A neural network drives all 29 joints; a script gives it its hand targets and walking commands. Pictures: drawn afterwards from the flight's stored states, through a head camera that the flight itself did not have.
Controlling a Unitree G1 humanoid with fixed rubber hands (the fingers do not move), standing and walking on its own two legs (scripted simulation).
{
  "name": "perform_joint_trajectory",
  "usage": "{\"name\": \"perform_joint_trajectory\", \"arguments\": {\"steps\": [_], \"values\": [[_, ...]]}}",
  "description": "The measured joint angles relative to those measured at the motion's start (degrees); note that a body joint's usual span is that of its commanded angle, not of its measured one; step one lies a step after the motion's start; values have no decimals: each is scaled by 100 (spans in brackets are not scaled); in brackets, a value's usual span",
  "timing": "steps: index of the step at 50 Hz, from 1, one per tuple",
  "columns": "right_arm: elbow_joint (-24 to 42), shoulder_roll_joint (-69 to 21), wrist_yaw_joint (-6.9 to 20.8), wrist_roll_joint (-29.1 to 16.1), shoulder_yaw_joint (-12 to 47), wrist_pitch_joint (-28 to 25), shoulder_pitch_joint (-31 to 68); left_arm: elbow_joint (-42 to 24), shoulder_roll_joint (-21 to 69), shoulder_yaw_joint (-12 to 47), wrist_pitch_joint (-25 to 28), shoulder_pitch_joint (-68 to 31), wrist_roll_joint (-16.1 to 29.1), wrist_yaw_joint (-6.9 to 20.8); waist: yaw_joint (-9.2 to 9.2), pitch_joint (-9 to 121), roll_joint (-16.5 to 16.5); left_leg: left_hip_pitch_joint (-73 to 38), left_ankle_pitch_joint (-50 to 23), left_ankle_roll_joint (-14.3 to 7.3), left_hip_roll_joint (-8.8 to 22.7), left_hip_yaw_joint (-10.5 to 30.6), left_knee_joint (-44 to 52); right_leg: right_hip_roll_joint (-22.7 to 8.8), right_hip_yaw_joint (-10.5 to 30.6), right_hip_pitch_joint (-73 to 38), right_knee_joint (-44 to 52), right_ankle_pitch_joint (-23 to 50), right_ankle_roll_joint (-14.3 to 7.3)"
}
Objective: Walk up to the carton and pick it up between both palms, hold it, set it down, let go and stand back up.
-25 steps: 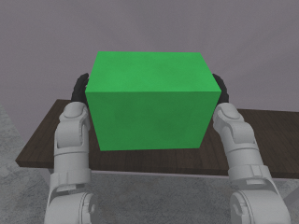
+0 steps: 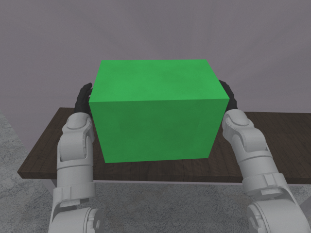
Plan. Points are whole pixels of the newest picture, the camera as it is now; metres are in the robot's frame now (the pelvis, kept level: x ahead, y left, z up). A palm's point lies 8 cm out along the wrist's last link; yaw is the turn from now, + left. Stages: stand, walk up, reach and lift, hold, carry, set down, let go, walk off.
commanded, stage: set down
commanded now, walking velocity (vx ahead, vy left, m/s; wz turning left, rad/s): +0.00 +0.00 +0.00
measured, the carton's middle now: (156, 110) +0.37 +0.02 +0.17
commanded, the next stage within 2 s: none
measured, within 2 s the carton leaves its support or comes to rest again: neither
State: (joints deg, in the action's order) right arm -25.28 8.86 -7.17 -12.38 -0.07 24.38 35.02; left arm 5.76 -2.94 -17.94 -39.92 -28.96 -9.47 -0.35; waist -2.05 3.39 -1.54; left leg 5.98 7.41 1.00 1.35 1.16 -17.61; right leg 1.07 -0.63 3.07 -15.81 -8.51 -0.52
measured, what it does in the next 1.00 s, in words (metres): stands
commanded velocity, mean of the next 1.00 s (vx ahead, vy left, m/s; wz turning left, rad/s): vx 0.00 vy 0.00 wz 0.00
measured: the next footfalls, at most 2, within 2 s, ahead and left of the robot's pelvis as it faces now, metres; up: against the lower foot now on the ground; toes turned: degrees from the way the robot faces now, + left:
none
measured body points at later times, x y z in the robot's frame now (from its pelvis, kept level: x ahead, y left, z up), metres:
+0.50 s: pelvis +0.02 +0.00 +0.00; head +0.00 +0.02 +0.45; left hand +0.40 +0.18 +0.13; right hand +0.39 -0.18 +0.12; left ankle +0.03 +0.13 -0.75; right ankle +0.01 -0.11 -0.75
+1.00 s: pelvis +0.03 +0.00 +0.00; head +0.02 +0.02 +0.45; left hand +0.40 +0.21 +0.12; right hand +0.42 -0.15 +0.12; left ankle +0.03 +0.13 -0.75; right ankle +0.01 -0.11 -0.75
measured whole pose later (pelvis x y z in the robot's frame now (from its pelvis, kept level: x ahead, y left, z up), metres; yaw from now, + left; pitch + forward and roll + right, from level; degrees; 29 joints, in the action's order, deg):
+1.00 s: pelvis +0.03 +0.00 +0.00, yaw +3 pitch -1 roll -1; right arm -34.7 2.3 -2.9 -0.3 -10.1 5.4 31.9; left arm 18.8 -2.1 -17.5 -21.0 -28.7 -11.0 -0.8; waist -2.8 1.0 -3.1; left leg 9.3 10.2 1.9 0.8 4.6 -20.2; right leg 0.7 -4.1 4.1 -16.1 -11.3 -0.8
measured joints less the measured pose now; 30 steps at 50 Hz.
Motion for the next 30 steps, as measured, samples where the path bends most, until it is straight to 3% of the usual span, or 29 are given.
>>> {"name": "perform_joint_trajectory", "arguments": {"steps": [4, 9, 13, 19, 25, 30], "values": [[193, -281, 21, 171, -259, -315, -126, -149, -38, -19, 380, 146, 108, 3, -16, 88, -54, 94, 42, 42, -15, 158, -110, -5, -156, -14, -2, -38, -16], [-599, -805, 357, 1098, -1160, -820, 163, 960, -5, -324, 983, -432, -388, 297, 22, -53, -214, -132, 22, 32, -90, 247, -39, -77, -251, -184, -131, -164, -21], [-991, -935, 459, 1523, -1419, -1130, 112, 1438, -20, -345, 1175, -557, -601, 397, 36, -258, -284, -312, 10, 29, -112, 242, 53, -102, -249, -331, -113, -196, -24], [-746, -845, 505, 1351, -1364, -1828, -425, 1205, 63, 87, 1645, -202, -219, 88, -53, -295, -190, -170, 131, 62, -84, 264, -75, -68, -271, -327, 40, -173, -11], [-1046, -503, 499, 1188, -1111, -1850, -445, 1524, 233, 101, 1681, -255, -382, 9, -93, -499, -116, -274, 230, 28, -63, 139, -70, -57, -148, -362, 3, -245, 8], [-512, -218, 328, 671, -558, -2058, -851, 915, 304, 333, 1864, 228, -130, -144, -99, -261, -31, 28, 319, 42, -20, 99, -169, -17, -105, -82, -17, -279, 13]]}}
